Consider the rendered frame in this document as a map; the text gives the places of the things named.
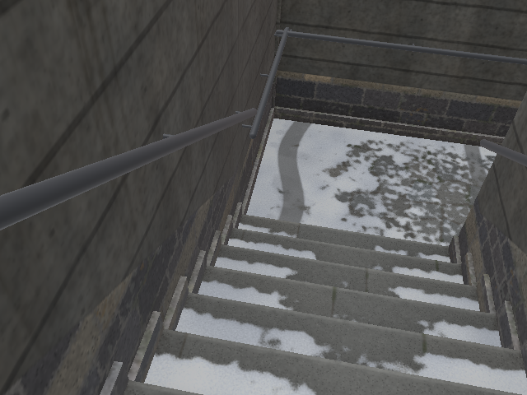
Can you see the stairs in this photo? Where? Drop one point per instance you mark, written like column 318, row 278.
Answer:
column 297, row 309

